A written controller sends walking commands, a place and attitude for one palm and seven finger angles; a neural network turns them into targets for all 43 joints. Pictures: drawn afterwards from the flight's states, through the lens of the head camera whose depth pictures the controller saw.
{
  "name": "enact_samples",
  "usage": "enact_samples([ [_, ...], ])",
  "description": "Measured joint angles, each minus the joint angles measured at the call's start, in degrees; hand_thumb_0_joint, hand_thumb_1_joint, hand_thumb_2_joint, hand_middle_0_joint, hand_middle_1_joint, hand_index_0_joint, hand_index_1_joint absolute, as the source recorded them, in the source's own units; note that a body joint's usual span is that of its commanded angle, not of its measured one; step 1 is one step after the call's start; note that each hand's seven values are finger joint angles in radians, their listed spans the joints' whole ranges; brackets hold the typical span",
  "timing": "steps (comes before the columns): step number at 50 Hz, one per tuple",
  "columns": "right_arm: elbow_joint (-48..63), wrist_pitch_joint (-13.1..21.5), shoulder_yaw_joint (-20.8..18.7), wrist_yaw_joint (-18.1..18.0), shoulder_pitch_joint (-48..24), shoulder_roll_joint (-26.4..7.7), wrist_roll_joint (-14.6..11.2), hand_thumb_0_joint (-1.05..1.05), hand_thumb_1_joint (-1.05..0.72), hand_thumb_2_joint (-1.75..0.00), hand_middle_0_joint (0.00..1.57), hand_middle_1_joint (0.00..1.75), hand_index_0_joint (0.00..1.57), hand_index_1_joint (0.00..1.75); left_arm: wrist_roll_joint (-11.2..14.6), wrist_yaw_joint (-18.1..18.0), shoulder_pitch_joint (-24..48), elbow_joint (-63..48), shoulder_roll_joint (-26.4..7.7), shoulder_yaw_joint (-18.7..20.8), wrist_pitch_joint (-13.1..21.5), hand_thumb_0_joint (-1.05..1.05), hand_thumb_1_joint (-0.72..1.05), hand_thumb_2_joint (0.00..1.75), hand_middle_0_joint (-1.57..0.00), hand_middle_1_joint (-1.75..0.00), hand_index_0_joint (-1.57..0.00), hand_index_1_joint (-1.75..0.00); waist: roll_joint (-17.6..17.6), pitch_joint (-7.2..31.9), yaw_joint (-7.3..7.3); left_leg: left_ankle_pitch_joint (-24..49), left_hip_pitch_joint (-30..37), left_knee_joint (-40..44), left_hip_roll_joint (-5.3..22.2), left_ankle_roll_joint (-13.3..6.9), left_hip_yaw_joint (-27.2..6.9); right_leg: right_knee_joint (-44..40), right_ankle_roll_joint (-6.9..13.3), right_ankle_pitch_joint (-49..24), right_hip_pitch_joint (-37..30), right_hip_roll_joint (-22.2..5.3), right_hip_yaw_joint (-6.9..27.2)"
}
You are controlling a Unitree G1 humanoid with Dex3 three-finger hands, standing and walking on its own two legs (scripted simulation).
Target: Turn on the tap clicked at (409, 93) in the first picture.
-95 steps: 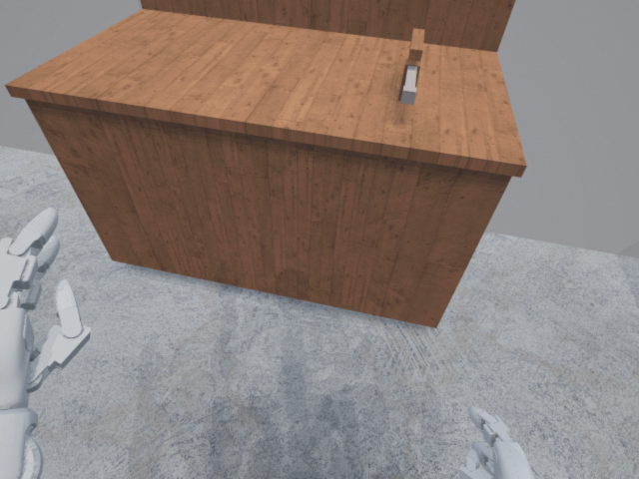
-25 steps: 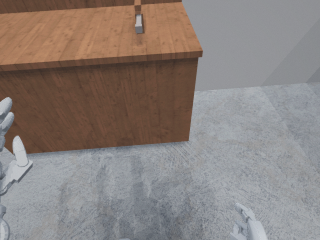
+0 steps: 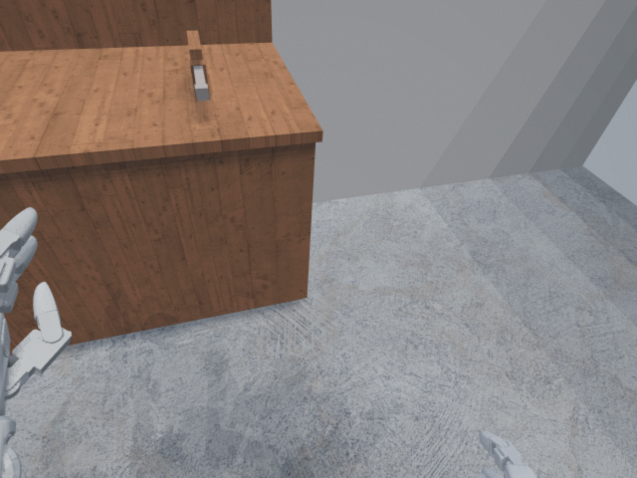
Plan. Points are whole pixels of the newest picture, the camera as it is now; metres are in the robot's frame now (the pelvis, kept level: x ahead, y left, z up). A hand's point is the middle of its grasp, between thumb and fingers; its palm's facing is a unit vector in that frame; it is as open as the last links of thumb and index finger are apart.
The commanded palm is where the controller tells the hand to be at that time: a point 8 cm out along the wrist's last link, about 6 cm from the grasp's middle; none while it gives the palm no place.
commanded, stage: take the last steps up to it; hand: left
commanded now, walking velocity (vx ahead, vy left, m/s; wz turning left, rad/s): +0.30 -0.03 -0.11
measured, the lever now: (202, 92) +0.86 +0.31 +0.10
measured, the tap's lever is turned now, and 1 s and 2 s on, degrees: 0 0 0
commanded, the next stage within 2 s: come to a stop and stand still in 1.76 s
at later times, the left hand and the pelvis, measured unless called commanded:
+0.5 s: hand (178, 271) +0.28 +0.17 +0.17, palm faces +0.33 -0.82 -0.47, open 7.4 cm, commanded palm +0.23 +0.22 +0.17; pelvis +0.06 -0.05 +0.00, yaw -3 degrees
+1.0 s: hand (224, 202) +0.40 +0.15 +0.17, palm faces +0.41 -0.77 -0.49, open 7.5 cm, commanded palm +0.34 +0.20 +0.17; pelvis +0.18 -0.08 -0.02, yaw +0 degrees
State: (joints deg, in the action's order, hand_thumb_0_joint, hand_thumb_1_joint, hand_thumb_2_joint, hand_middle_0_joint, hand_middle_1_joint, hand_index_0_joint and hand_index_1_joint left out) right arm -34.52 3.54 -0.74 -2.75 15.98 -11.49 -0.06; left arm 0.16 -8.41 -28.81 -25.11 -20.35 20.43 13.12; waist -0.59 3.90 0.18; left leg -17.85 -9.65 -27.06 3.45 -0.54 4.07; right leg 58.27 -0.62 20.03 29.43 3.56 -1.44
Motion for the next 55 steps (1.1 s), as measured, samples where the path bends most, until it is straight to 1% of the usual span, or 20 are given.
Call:
enact_samples([
  [2,-0.9,0.6,0.7,0.1,0.7,0.9,0.0,0.01,-0.90,-0.90,0.20,0.30,0.20,0.30,-0.6,-0.2,0.3,0.4,1.0,-0.7,-0.9,0.02,0.88,0.90,-0.21,-0.30,-0.21,-0.30,0.7,0.4,-0.59,0.0,1.2,0.6,1.3,0.9,0.6,-0.6,-0.4,-0.2,-1.1,-2.0,-1.8],
  [5,-1.7,1.1,2.0,-0.2,0.8,2.4,0.5,0.01,-0.90,-0.90,0.20,0.30,0.20,0.30,-1.0,-0.3,1.8,0.6,1.3,-1.5,-1.4,0.02,0.89,0.90,-0.20,-0.30,-0.21,-0.30,1.0,-0.4,-0.87,-0.6,2.3,0.5,2.8,2.0,1.7,-8.9,-0.6,1.0,-4.3,-4.2,-3.6],
  [9,-1.7,1.5,3.3,0.0,-0.1,3.7,1.0,0.01,-0.90,-0.90,0.20,0.30,0.20,0.30,-1.0,-0.3,4.9,1.0,-0.5,-1.7,-1.9,0.02,0.89,0.90,-0.20,-0.30,-0.20,-0.30,1.4,-2.6,0.03,-3.3,1.7,-3.5,4.7,3.7,2.5,-23.3,-0.3,0.1,-10.7,-4.5,-6.6],
  [10,-1.4,1.5,3.4,0.2,-0.4,3.8,1.0,0.01,-0.90,-0.90,0.20,0.30,0.20,0.30,-0.9,-0.3,5.5,0.7,-1.3,-1.4,-1.8,0.02,0.89,0.90,-0.20,-0.30,-0.20,-0.30,1.4,-3.1,0.46,-4.7,0.7,-6.1,5.0,4.1,2.5,-26.5,0.2,-1.7,-12.3,-4.3,-7.2],
  [12,-1.7,1.0,3.0,0.5,-2.0,3.0,0.7,0.01,-0.90,-0.90,0.20,0.30,0.20,0.30,-1.0,-0.2,6.9,0.3,-1.5,-1.6,-1.5,0.02,0.89,0.90,-0.20,-0.30,-0.21,-0.30,3.0,-4.8,1.65,-8.2,-3.4,-15.3,5.9,2.4,0.6,-25.0,2.7,-6.8,-11.4,-3.4,-8.4],
  [14,-2.9,-0.1,2.1,0.8,-3.5,1.9,0.6,0.01,-0.90,-0.90,0.20,0.30,0.20,0.30,-0.7,0.3,7.0,-0.5,-1.3,-2.1,-1.1,0.02,0.89,0.90,-0.21,-0.30,-0.21,-0.30,3.1,-6.0,2.44,-10.3,-9.0,-27.9,3.7,1.5,-1.8,-22.7,4.1,-4.7,-10.9,-3.7,-8.7],
  [16,-3.4,-1.3,1.2,1.0,-4.1,0.8,0.4,0.01,-0.90,-0.90,0.20,0.30,0.20,0.30,-0.2,0.8,4.2,-1.9,-1.1,-1.6,-0.4,0.02,0.88,0.90,-0.21,-0.30,-0.21,-0.30,2.3,-6.2,2.50,-9.2,-13.6,-35.9,1.9,1.6,-2.0,-23.5,4.5,-3.9,-11.3,-3.9,-7.7],
  [18,-3.1,-2.4,0.6,0.8,-3.9,-0.3,0.4,0.01,-0.90,-0.90,0.20,0.30,0.20,0.30,0.1,1.1,0.2,-3.3,-1.4,-0.4,0.3,0.02,0.88,0.90,-0.21,-0.30,-0.21,-0.30,1.7,-6.0,2.75,-7.0,-17.0,-37.5,1.5,2.0,-1.4,-25.8,4.3,-4.6,-12.4,-3.9,-7.1],
  [23,-2.3,-2.3,-0.8,-0.4,-1.6,-2.2,0.5,0.01,-0.90,-0.90,0.20,0.30,0.20,0.30,0.3,0.2,-3.7,-5.2,-2.6,1.6,1.0,0.02,0.88,0.90,-0.21,-0.30,-0.22,-0.30,-0.4,-5.9,1.57,-2.2,-18.1,-23.6,2.2,1.6,1.2,-30.2,4.1,-5.1,-16.0,-4.9,-7.1],
  [29,-1.7,-0.8,-1.8,-1.5,-0.2,-3.6,0.7,0.01,-0.90,-0.90,0.19,0.30,0.20,0.30,0.3,-1.4,0.0,-4.6,0.0,-0.2,0.5,0.02,0.88,0.90,-0.21,-0.30,-0.21,-0.30,-0.9,-5.1,-0.76,2.5,-10.7,-7.1,0.9,0.3,3.9,-27.7,2.4,-0.7,-19.1,-6.3,-7.4],
  [31,-1.2,-0.4,-1.8,-1.8,-0.6,-3.2,0.7,0.01,-0.90,-0.90,0.19,0.30,0.20,0.30,0.3,-1.7,1.8,-4.2,0.5,-0.8,0.2,0.02,0.88,0.90,-0.21,-0.30,-0.21,-0.30,-1.2,-4.7,-0.94,6.1,-8.0,-4.2,0.1,-0.2,4.5,-23.6,1.5,2.5,-19.0,-7.1,-7.3],
  [33,-0.9,-0.3,-1.5,-1.9,-2.3,-1.6,0.5,0.01,-0.90,-0.90,0.19,0.30,0.20,0.30,0.4,-1.8,3.8,-2.8,0.5,-0.6,0.1,0.02,0.88,0.90,-0.21,-0.30,-0.21,-0.30,-2.5,-5.0,-1.04,4.6,-7.6,-6.7,-0.7,-0.6,5.4,-15.0,1.1,6.4,-16.4,-7.6,-4.5],
  [37,-0.2,0.8,0.5,-1.1,-4.7,2.1,0.6,0.01,-0.90,-0.90,0.19,0.30,0.20,0.30,0.1,-1.1,6.1,0.2,-0.6,-0.7,-1.0,0.02,0.88,0.90,-0.21,-0.30,-0.21,-0.30,-1.1,-4.8,0.60,2.5,-6.5,-6.1,-0.3,-0.6,4.1,0.9,0.3,9.2,-8.2,-6.2,-2.9],
  [40,0.3,1.6,2.1,-0.1,-5.1,4.2,0.4,0.01,-0.90,-0.90,0.20,0.30,0.20,0.30,0.3,-0.7,4.4,-2.1,-1.0,-0.6,-1.2,0.02,0.89,0.90,-0.21,-0.30,-0.21,-0.30,0.3,-5.2,0.40,2.9,-5.3,-3.9,0.7,0.1,3.6,-1.5,-0.3,6.3,-4.8,-6.8,-3.8],
  [45,0.4,1.9,3.3,0.5,-3.9,5.2,0.4,0.01,-0.90,-0.90,0.20,0.30,0.20,0.30,0.8,-0.3,-0.3,-5.2,-1.5,0.3,-0.4,0.02,0.88,0.90,-0.21,-0.30,-0.21,-0.30,2.8,-5.6,-0.88,1.3,-3.5,-3.1,2.3,2.0,3.1,-16.5,-1.2,1.8,-6.8,-7.2,-6.4],
  [47,0.2,1.5,3.4,0.2,-3.2,4.8,0.3,0.01,-0.90,-0.90,0.20,0.30,0.20,0.30,0.7,-0.3,-0.4,-4.4,-2.3,0.8,-0.6,0.02,0.88,0.90,-0.21,-0.30,-0.21,-0.30,3.4,-5.6,-1.42,-1.2,-3.9,-6.2,2.7,2.8,2.6,-23.8,-0.8,-1.1,-10.1,-6.8,-7.5],
  [48,-0.1,1.1,3.1,0.1,-3.2,4.2,0.2,0.01,-0.90,-0.90,0.20,0.30,0.20,0.30,0.5,-0.3,0.4,-3.6,-2.1,0.7,-0.7,0.02,0.88,0.90,-0.21,-0.30,-0.21,-0.30,4.3,-5.8,-1.55,-3.2,-5.0,-9.7,3.4,2.0,2.1,-24.1,0.7,-4.2,-10.5,-6.3,-8.2],
  [51,-3.3,-0.4,1.8,0.0,-4.3,1.6,0.0,0.01,-0.90,-0.90,0.20,0.30,0.20,0.30,0.2,0.1,4.1,-0.3,0.2,-1.0,-1.6,0.02,0.88,0.90,-0.21,-0.30,-0.21,-0.30,4.8,-6.5,-1.80,-8.5,-12.0,-29.0,1.5,1.2,-0.9,-20.9,3.6,-1.9,-11.0,-7.0,-9.4],
  [53,-4.7,-1.1,1.1,0.0,-4.9,0.0,0.0,0.01,-0.90,-0.90,0.20,0.30,0.20,0.30,0.3,0.3,4.5,1.1,1.7,-1.4,-1.5,0.02,0.88,0.90,-0.21,-0.30,-0.21,-0.30,3.7,-6.8,-1.96,-7.0,-15.9,-37.8,0.3,1.6,-1.1,-22.3,3.7,-1.1,-12.7,-7.4,-9.1],
  [55,-4.6,-1.6,0.5,-0.2,-5.3,-1.3,0.1,0.01,-0.90,-0.90,0.20,0.30,0.20,0.30,0.2,0.3,3.1,1.3,2.5,-1.3,-1.1,0.02,0.88,0.90,-0.21,-0.30,-0.21,-0.30,2.8,-7.0,-1.34,-4.8,-18.8,-40.5,0.3,2.1,-0.8,-24.9,3.5,-1.7,-14.4,-7.4,-8.8],
])
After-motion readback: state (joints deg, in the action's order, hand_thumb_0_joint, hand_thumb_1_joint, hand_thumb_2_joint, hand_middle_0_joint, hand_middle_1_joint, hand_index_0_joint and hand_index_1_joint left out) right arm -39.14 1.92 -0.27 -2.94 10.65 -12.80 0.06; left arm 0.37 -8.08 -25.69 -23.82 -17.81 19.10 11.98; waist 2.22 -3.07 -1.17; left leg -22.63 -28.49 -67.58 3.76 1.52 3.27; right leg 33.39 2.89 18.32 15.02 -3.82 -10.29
